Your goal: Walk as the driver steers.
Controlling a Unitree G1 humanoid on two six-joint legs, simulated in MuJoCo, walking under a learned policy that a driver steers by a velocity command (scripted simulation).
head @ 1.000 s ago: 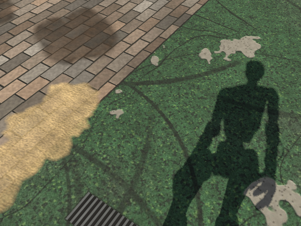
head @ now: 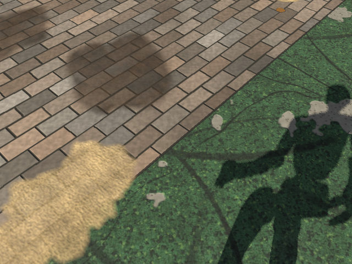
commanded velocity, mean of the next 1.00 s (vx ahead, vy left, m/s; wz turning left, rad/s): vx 0.50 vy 0.00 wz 0.48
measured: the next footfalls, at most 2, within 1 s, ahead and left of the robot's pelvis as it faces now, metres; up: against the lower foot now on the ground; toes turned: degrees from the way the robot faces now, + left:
right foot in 0.24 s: +0.31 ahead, -0.14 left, +0.00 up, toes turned +13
left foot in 0.78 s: +0.49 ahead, +0.21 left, +0.00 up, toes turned +29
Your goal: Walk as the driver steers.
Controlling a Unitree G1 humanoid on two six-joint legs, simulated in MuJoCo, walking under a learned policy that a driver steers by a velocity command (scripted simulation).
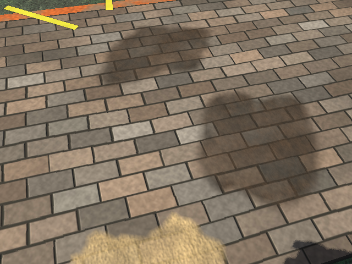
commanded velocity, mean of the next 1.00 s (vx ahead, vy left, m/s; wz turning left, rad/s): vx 0.50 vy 0.00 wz -0.13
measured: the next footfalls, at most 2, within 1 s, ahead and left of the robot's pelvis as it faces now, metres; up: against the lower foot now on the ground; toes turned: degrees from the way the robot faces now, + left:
right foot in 0.32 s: +0.37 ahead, -0.15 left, +0.00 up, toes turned -1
left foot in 0.86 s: +0.63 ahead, +0.08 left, +0.00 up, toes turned -9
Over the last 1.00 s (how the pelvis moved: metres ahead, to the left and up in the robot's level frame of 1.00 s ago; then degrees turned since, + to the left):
0.48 0.12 0.00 30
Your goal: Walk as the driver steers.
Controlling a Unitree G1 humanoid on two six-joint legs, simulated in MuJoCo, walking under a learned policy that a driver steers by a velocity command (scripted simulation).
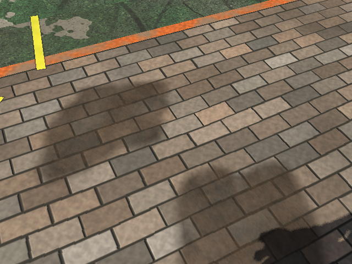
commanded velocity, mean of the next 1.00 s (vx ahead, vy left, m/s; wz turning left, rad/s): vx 0.50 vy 0.00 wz -0.42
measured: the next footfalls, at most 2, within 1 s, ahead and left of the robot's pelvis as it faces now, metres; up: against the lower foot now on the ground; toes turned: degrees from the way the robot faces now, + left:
right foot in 0.38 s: +0.32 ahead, -0.18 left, +0.00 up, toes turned -17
left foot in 0.90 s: +0.67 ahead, -0.09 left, +0.00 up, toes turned -25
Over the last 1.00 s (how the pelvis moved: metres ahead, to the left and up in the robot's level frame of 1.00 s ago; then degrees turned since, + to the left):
0.54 -0.02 -0.01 -12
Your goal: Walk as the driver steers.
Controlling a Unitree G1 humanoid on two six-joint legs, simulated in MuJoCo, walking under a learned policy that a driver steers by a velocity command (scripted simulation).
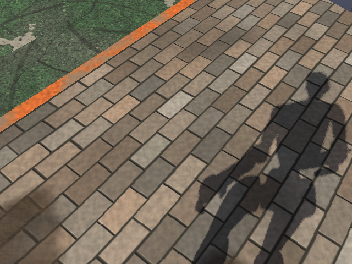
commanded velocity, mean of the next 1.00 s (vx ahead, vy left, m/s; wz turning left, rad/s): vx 0.50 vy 0.00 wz -0.02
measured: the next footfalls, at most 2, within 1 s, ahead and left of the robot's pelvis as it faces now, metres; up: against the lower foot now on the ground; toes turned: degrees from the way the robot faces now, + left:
right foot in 0.44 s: +0.42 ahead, -0.14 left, +0.00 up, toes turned -1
left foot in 0.98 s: +0.71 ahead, +0.10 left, +0.00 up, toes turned +2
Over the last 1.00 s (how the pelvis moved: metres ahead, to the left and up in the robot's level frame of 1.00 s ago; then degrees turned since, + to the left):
0.53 -0.12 -0.01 -25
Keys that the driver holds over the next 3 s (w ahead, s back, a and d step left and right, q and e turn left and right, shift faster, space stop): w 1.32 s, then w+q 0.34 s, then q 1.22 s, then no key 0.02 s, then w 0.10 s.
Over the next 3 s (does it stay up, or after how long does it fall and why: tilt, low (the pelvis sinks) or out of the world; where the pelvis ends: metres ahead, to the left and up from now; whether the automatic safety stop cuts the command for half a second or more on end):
stays up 1.10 0.04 0.01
